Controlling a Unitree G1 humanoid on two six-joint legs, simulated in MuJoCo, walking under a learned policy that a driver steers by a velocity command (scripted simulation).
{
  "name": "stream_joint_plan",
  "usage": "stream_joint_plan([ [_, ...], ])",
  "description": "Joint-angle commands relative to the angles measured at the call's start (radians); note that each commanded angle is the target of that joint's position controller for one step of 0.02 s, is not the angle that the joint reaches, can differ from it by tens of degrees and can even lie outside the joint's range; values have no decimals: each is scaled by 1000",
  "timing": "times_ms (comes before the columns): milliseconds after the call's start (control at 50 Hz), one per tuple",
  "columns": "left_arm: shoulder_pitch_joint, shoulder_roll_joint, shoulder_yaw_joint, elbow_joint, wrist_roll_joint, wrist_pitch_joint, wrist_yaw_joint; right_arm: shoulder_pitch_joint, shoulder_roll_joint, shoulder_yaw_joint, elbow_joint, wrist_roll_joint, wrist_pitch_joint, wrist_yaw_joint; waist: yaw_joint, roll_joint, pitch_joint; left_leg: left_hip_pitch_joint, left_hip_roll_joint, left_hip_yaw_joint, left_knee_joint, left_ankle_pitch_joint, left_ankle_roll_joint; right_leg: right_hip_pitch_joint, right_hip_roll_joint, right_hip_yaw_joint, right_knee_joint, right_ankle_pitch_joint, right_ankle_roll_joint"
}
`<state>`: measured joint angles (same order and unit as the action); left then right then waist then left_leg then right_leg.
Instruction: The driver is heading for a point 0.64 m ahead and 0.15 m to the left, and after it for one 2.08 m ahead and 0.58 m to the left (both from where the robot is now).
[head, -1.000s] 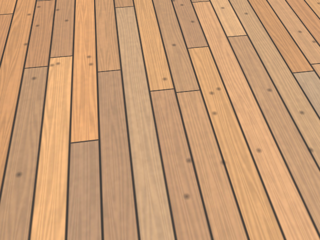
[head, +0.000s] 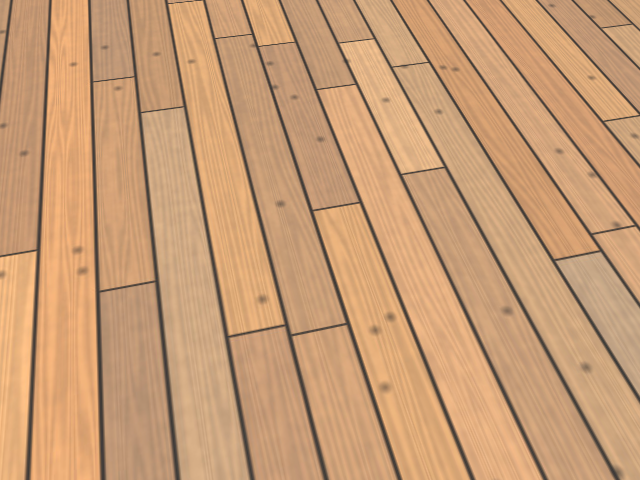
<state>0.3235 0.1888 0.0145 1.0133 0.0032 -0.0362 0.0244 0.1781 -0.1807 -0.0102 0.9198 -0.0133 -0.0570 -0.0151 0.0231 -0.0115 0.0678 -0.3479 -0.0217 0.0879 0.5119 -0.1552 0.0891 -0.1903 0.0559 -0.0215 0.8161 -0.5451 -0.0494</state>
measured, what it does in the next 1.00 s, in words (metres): walks ahead, turning left: right foot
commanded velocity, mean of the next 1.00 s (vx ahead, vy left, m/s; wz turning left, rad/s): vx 0.19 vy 0.00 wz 0.29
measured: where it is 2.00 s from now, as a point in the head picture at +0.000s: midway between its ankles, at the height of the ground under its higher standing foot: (248, 356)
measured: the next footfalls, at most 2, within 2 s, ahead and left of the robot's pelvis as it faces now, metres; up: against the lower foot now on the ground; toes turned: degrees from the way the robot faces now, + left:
right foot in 0.22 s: +0.05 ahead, -0.13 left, +0.00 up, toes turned +0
right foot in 1.08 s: +0.41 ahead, -0.03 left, +0.00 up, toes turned +21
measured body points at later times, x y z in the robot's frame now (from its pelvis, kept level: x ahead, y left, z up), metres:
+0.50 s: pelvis +0.03 -0.01 -0.01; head +0.04 +0.00 +0.44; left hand +0.03 +0.25 -0.16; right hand +0.10 -0.26 -0.14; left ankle +0.05 +0.07 -0.73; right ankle +0.01 -0.13 -0.73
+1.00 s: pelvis +0.19 +0.02 +0.01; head +0.21 +0.04 +0.46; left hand +0.32 +0.31 -0.09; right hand +0.23 -0.25 -0.12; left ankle +0.05 +0.07 -0.73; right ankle +0.36 -0.06 -0.70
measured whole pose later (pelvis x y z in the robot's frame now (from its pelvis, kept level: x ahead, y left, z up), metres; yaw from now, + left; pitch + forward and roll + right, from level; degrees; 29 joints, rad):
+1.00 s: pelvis +0.19 +0.02 +0.01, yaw +21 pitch +2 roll +0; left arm 0.01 0.24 0.04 0.79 0.03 -0.04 -0.04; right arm 0.46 -0.23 -0.07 0.93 -0.02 -0.06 -0.01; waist -0.09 -0.02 0.01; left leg 0.03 -0.10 -0.19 0.25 -0.30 0.09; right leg -0.55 -0.03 -0.01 0.62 -0.11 0.01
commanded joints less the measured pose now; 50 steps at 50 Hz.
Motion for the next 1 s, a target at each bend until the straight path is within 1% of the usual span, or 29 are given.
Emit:
stream_joint_plan([
  [20, 65, 76, 22, -7, 25, 32, -1, 76, -104, -13, -7, 2, 12, -14, -6, 83, -83, 147, 317, -311, -237, 461, 181, -121, -59, 70, 127, -19, 20],
  [40, 67, 57, 17, 0, 25, 42, -3, 44, -93, -8, -5, -1, 17, -21, 18, 100, -63, 82, 272, -259, -269, 370, 143, -75, -72, 66, 58, 33, 31],
  [80, 97, 31, 8, 32, 21, 54, 1, 49, -99, -8, 9, -9, 19, -21, 23, 110, -85, 73, 228, -209, -271, 294, 110, -18, -56, 31, -45, 76, 46],
  [120, 83, 35, 7, 45, 13, 62, 8, 69, -115, -11, 26, -5, 21, -18, 10, 111, -105, 81, 223, -212, -279, 156, 102, 6, -55, 20, -125, 118, 50],
  [160, 62, 35, 4, 54, 12, 66, 11, 61, -127, -15, 36, 0, 30, -16, 7, 118, -90, 45, 212, -222, -299, -73, 84, 39, -59, 9, -213, 199, 45],
  [200, 62, 33, 0, 69, 19, 63, 10, 45, -127, -18, 41, 8, 45, -13, 15, 105, -48, -36, 192, -227, -316, -293, 36, 104, -63, 2, -338, 304, 32],
  [220, 53, 46, -2, 65, 27, 57, 10, 60, -121, -18, 49, 9, 50, -11, 9, 84, -20, -67, 183, -232, -324, -362, -1, 113, -95, 43, -399, 330, 24],
  [240, 55, 67, -2, 62, 33, 47, 13, 76, -114, -20, 55, 10, 54, -7, -5, 64, 5, -81, 161, -237, -308, -351, -28, 105, -144, 94, -455, 294, 16],
  [260, 20, 101, 7, 61, 17, 41, 16, 82, -103, -24, 48, 19, 60, -2, -35, -38, 63, -31, 101, -185, -282, -264, -40, -43, -151, 120, -476, 187, 4],
  [300, -25, 103, 14, 41, 9, 25, 25, 55, -109, -30, 30, 8, 59, 3, -45, -89, 40, 68, 70, -157, -155, -111, -28, -111, -170, 134, -528, 160, 3],
  [360, -15, 143, 43, 21, 12, 24, 44, 58, -108, -36, 12, 0, 54, 8, -44, -90, -1, 15, 27, -122, -18, -68, -17, -65, -217, 146, -525, 191, -39],
  [440, -42, 156, 70, -19, 17, 40, 57, 95, -84, -43, -5, -19, 64, 7, -49, -112, -11, -41, 11, -80, 229, -196, -2, -94, -343, 162, -469, 344, -131],
  [460, -46, 154, 73, -31, 19, 37, 54, 105, -79, -45, -8, -20, 67, 7, -45, -110, -32, -44, 17, -68, 263, -254, 7, -89, -368, 171, -466, 288, -145],
  [500, -46, 173, 82, -47, 24, 28, 43, 88, -77, -48, -30, -20, 66, 19, -31, -100, -11, -52, 27, -47, 255, -315, 24, -92, -390, 199, -478, 39, -149],
  [520, -59, 182, 87, -55, 26, 25, 36, 92, -76, -51, -36, -18, 62, 27, -37, -89, 14, -20, 20, -39, 209, -314, 33, -121, -381, 193, -470, -63, -135],
  [540, -87, 181, 88, -68, 29, 23, 27, 138, -78, -55, -26, -14, 55, 32, -61, -62, 32, 65, 4, -48, 128, -318, 47, -186, -347, 149, -413, -122, -107],
  [560, -122, 148, 77, -109, 19, 23, 14, 215, -133, -73, -4, -12, 47, 29, -83, 111, 54, 150, 65, -248, -59, -473, 98, -328, -235, 25, -246, -176, -49],
  [580, -222, 101, 63, -178, 14, 13, -2, 341, -212, -95, 19, -3, 32, 26, -142, 355, 58, 261, 277, -757, -337, -670, 204, -537, -32, -126, 132, -101, 28],
  [600, -231, 109, 61, -189, 40, 6, -13, 339, -221, -88, 14, -14, 31, 26, -112, 250, 56, 285, 336, -896, -410, -612, 230, -607, -31, 18, 259, -63, 14],
  [620, -206, 118, 61, -179, 32, -5, -25, 280, -223, -91, -8, -20, 32, 19, -71, 138, 58, 251, 328, -818, -368, -525, 231, -588, -72, 56, 296, 39, 5],
  [640, -211, 130, 62, -175, 24, -21, -34, 232, -220, -93, -30, -16, 29, 12, -52, 59, 41, 237, 290, -717, -350, -420, 201, -555, -101, 67, 274, 137, 0],
  [660, -211, 131, 63, -173, 29, -32, -37, 200, -208, -91, -44, -6, 23, 8, -39, 45, 19, 254, 253, -640, -347, -291, 179, -525, -113, 68, 235, 199, 5],
  [700, -198, 132, 63, -165, 39, -30, -42, 211, -164, -82, -40, 8, 9, 6, -39, 69, -35, 304, 193, -514, -335, -41, 156, -471, -111, 52, 173, 284, 28],
  [740, -220, 123, 60, -180, 37, -19, -43, 267, -157, -83, -23, 13, 1, 7, -50, 66, -58, 361, 177, -468, -317, 81, 158, -492, -100, 41, 134, 315, 50],
  [800, -307, 114, 54, -225, 34, -8, -45, 311, -179, -91, -20, 9, 1, 4, -77, 73, -43, 376, 175, -468, -324, 60, 167, -541, -97, 37, 50, 354, 84],
  [860, -379, 107, 46, -261, 33, -5, -51, 324, -178, -92, -21, 4, -1, 5, -101, 98, -18, 353, 167, -453, -335, 35, 160, -531, -97, 28, -55, 417, 99],
  [940, -450, 103, 37, -304, 28, -14, -60, 346, -178, -89, -11, -2, -11, 6, -126, 107, 5, 336, 173, -427, -306, 163, 142, -457, -89, 4, -166, 452, 80],
  [980, -446, 115, 38, -319, 24, -21, -61, 331, -194, -92, -14, -3, -16, 4, -115, 114, 6, 327, 188, -428, -283, 231, 124, -388, -82, -2, -208, 440, 52],
  [1000, -416, 124, 41, -318, 22, -24, -59, 311, -203, -93, -18, -3, -18, 3, -96, 117, 5, 309, 194, -427, -271, 261, 108, -322, -75, -5, -236, 430, 36],
])
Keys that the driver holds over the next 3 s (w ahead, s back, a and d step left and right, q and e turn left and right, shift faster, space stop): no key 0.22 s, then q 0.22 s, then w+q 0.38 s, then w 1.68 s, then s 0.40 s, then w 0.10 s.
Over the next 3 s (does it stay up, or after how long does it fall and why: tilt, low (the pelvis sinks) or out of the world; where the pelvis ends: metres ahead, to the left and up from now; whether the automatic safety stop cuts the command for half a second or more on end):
stays up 1.06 0.34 0.00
